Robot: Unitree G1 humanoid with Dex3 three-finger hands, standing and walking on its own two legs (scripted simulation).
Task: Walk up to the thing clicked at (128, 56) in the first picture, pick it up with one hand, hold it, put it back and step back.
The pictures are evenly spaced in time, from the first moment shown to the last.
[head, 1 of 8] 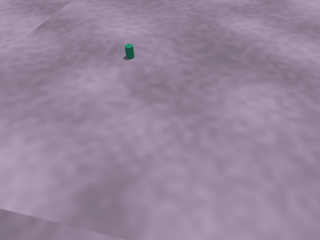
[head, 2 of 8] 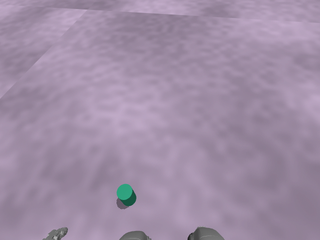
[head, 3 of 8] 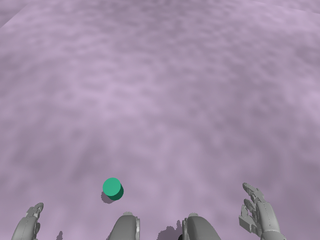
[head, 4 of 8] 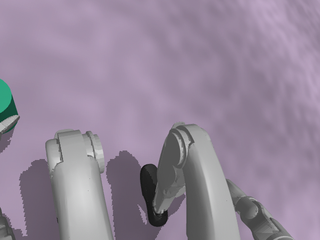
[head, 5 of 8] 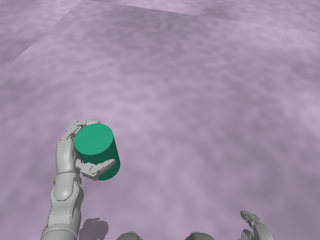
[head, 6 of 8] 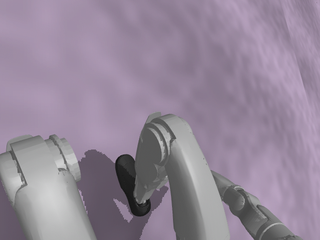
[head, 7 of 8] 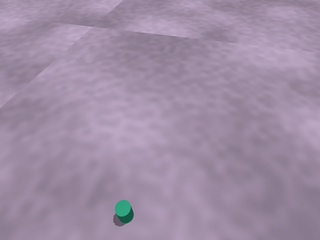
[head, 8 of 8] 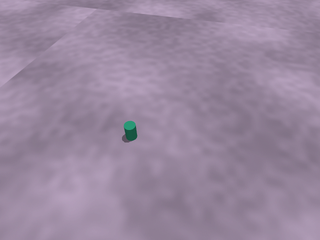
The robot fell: no
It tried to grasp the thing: yes
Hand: left
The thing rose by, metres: 0.69
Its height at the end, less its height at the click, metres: +0.00
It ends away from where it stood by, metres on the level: 0.01
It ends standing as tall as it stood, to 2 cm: yes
